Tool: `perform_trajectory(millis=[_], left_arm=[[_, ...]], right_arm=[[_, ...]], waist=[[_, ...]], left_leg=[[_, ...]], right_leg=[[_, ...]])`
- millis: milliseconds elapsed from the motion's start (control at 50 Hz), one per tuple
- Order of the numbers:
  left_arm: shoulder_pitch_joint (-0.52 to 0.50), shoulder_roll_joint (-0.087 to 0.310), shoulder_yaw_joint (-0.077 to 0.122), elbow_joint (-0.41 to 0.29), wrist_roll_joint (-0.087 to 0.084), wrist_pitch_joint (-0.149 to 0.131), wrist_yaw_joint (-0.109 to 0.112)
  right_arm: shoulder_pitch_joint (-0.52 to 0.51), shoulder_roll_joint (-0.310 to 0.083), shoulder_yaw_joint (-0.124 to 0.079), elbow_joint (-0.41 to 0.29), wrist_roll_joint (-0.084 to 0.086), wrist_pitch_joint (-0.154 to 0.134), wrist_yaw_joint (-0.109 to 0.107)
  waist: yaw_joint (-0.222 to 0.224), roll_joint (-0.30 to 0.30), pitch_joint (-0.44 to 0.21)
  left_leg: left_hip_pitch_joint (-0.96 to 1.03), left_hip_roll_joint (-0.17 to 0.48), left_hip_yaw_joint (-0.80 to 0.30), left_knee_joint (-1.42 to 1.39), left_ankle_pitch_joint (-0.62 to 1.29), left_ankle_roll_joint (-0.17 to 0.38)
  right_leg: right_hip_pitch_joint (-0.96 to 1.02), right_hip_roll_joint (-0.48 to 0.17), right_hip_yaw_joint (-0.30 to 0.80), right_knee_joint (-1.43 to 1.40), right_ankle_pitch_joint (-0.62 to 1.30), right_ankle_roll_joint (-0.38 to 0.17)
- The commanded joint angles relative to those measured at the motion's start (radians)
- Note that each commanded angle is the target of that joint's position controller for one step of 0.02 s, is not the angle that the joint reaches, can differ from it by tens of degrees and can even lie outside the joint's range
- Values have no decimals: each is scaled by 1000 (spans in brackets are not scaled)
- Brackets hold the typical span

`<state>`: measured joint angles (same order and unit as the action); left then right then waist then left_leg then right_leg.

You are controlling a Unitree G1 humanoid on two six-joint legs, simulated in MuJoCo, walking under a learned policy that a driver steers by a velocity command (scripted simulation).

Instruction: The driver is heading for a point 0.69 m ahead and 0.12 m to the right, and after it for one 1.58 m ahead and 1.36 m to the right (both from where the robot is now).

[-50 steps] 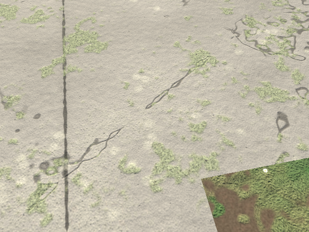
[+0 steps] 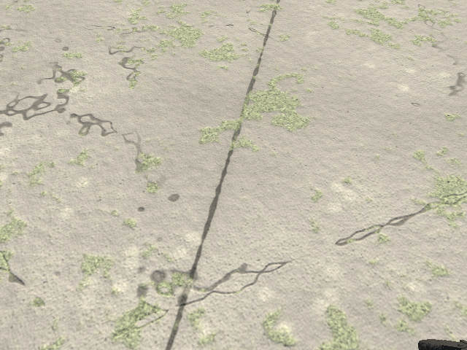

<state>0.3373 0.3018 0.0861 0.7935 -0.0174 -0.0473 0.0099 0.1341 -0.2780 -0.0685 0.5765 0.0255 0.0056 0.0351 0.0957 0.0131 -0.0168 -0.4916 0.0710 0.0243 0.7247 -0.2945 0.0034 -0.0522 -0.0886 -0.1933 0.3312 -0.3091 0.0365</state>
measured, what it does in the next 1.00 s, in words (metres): walks ahead, turning right: left foot, then right foot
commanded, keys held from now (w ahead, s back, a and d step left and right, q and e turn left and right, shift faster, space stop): no key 0.08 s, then e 0.90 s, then no key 0.02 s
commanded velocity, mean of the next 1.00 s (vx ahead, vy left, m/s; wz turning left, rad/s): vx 0.08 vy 0.00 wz -0.29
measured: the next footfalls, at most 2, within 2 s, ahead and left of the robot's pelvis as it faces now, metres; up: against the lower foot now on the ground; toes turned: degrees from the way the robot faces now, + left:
left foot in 0.06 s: +0.11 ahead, +0.14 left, +0.00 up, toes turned +5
right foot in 0.60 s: +0.21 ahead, -0.08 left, +0.00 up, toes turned -9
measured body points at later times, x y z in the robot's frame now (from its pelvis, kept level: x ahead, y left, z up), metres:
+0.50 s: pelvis +0.12 +0.05 +0.00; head +0.16 +0.04 +0.45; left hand +0.28 +0.30 -0.11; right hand +0.24 -0.23 -0.11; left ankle +0.07 +0.14 -0.74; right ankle +0.18 -0.08 -0.71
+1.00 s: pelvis +0.17 +0.04 -0.01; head +0.21 +0.02 +0.44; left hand +0.43 +0.25 -0.09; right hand +0.23 -0.27 -0.10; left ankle +0.24 +0.16 -0.73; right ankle +0.17 -0.07 -0.74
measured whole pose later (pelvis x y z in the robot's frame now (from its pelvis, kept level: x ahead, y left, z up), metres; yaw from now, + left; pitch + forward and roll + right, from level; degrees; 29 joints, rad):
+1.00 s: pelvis +0.17 +0.04 -0.01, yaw -22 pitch +3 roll +1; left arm 0.15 0.31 0.08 0.61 -0.02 0.05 0.03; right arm 0.12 -0.28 -0.07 0.71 0.01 -0.01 -0.01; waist 0.02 -0.01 0.03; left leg -0.36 -0.04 -0.09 0.61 -0.32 -0.06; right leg -0.36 0.10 0.20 0.54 -0.22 -0.02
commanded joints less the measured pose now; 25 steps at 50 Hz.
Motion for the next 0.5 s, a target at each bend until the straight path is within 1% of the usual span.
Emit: perform_trajectory(millis=[20,40,60,80,100,120,140,160,180,200,220,240,260,280,300,320,360,440,500], left_arm=[[-60,198,50,-42,-21,-3,-12],[-67,186,44,-39,-23,0,-11],[-52,140,26,-40,-10,-5,-10],[-75,25,-16,-107,50,-14,-12],[-35,66,-13,-96,28,-32,-15],[-63,141,5,-79,-7,-28,-18],[-80,139,4,-74,-12,-23,-21],[-80,127,2,-54,0,-16,-15],[-70,124,4,-43,5,-4,-11],[-37,112,3,-20,5,8,-10],[-10,91,0,-5,4,18,-8],[2,73,-3,3,3,25,-5],[-8,62,-5,0,3,30,0],[-33,52,-8,-12,7,32,2],[-63,47,-10,-28,10,33,2],[-89,46,-11,-45,10,34,-1],[-134,46,-11,-76,8,39,-10],[-188,50,-4,-132,7,59,-26],[-217,45,2,-173,4,71,-40]], right_arm=[[-39,-67,-20,-85,-4,-18,8],[57,-95,-40,-54,-10,-17,3],[189,-159,-71,-23,-12,-12,-9],[269,-282,-88,-27,-22,-11,-31],[237,-282,-73,-54,-30,-26,-26],[214,-196,-47,-43,-32,-38,-16],[182,-150,-32,-24,-28,-46,-12],[126,-124,-24,-19,-22,-49,-10],[82,-113,-19,-16,-21,-52,-12],[54,-111,-17,-10,-31,-59,-15],[38,-105,-15,0,-44,-68,-20],[23,-93,-13,9,-51,-76,-25],[10,-83,-10,19,-55,-81,-31],[-2,-84,-11,28,-54,-81,-38],[-7,-94,-14,37,-50,-77,-46],[-3,-108,-20,46,-47,-71,-54],[16,-126,-28,64,-41,-55,-63],[28,-140,-38,87,-28,-25,-65],[24,-156,-46,92,-15,-7,-65]], waist=[[-67,-129,70],[-121,-100,7],[-182,-35,-95],[-177,269,-173],[-169,277,-282],[-183,159,-222],[-156,138,-158],[-126,75,-125],[-100,83,-95],[-74,81,-89],[-56,71,-91],[-46,66,-88],[-44,70,-74],[-47,75,-58],[-55,86,-47],[-65,92,-40],[-87,85,-28],[-109,66,-1],[-117,74,6]], left_leg=[[73,-55,70,-156,22,57],[254,-109,92,-230,91,82],[484,-98,33,-252,175,110],[743,196,-389,-290,422,213],[743,364,-659,-380,554,369],[685,333,-486,-359,689,350],[621,267,-343,-335,732,303],[551,215,-265,-341,695,255],[472,191,-213,-369,708,232],[408,175,-166,-397,754,225],[374,171,-129,-415,790,224],[352,167,-90,-429,804,223],[337,162,-56,-440,803,218],[333,158,-26,-447,792,209],[340,156,-5,-452,782,204],[354,161,6,-456,769,204],[386,185,8,-458,733,215],[443,230,4,-429,657,229],[474,247,3,-365,661,216]], right_leg=[[-51,-218,137,-29,237,-171],[-98,-180,81,124,446,-140],[-199,-115,8,355,482,-84],[-550,1,-19,746,-144,8],[-678,67,167,929,-322,30],[-689,16,211,984,-271,30],[-690,-12,208,951,-224,15],[-666,-41,219,888,-165,6],[-611,-48,224,839,-112,5],[-543,-32,219,831,-48,8],[-501,-17,227,806,-1,13],[-473,-6,241,763,33,19],[-461,3,254,707,62,24],[-458,6,258,645,93,26],[-461,9,250,593,122,27],[-466,9,241,556,143,28],[-482,4,230,508,146,25],[-514,3,204,457,68,5],[-508,21,168,408,-13,-21]])
Velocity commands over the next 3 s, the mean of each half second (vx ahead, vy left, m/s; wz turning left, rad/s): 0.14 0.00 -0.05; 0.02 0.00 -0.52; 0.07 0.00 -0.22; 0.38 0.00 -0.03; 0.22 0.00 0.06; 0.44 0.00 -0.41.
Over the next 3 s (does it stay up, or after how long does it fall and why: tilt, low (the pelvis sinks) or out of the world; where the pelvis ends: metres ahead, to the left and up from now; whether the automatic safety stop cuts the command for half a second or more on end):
stays up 0.63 -0.17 -0.02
